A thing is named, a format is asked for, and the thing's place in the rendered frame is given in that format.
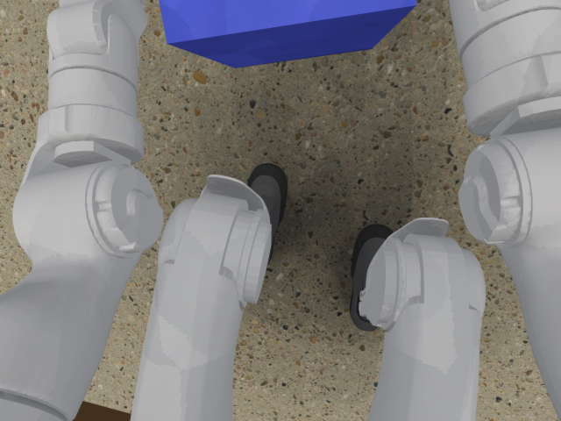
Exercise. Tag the robot shin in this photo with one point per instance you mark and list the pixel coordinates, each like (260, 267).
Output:
(433, 227)
(216, 184)

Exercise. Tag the robot right forearm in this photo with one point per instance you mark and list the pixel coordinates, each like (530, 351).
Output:
(511, 55)

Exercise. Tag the robot left upper arm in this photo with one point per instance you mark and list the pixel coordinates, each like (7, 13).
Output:
(84, 229)

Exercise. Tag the robot right upper arm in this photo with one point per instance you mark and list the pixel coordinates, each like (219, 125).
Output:
(511, 197)

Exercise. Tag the left robot shin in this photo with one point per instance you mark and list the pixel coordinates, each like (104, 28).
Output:
(216, 184)

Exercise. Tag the right robot shin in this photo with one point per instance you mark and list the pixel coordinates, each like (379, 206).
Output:
(433, 227)

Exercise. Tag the robot left forearm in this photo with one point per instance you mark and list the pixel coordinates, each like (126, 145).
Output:
(93, 86)

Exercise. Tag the carton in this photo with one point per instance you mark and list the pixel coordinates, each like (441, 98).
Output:
(243, 33)

